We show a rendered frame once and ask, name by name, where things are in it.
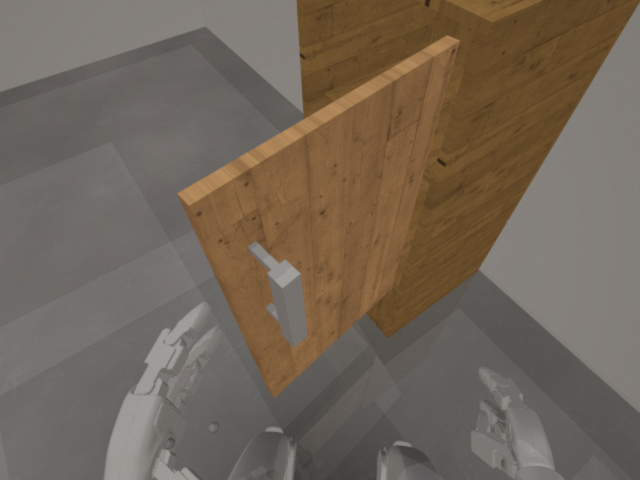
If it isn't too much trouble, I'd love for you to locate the cupboard door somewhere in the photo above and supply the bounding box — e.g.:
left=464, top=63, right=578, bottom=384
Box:
left=177, top=35, right=460, bottom=398

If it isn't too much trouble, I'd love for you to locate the robot left thigh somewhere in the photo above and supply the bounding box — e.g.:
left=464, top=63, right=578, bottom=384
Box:
left=228, top=432, right=296, bottom=480

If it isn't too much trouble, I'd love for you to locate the robot right thigh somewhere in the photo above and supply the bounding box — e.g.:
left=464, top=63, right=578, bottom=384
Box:
left=376, top=445, right=443, bottom=480

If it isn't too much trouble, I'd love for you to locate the robot right hand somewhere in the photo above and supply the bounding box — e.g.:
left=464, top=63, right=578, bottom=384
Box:
left=471, top=366, right=555, bottom=480

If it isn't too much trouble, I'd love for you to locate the robot left hand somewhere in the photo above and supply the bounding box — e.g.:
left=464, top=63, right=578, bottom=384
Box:
left=103, top=301, right=223, bottom=480

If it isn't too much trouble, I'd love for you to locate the robot thigh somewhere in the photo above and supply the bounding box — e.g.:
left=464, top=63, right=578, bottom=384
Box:
left=228, top=432, right=296, bottom=480
left=376, top=445, right=443, bottom=480

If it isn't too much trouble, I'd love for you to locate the handle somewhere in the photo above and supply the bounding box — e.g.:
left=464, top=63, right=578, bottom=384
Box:
left=248, top=241, right=308, bottom=348

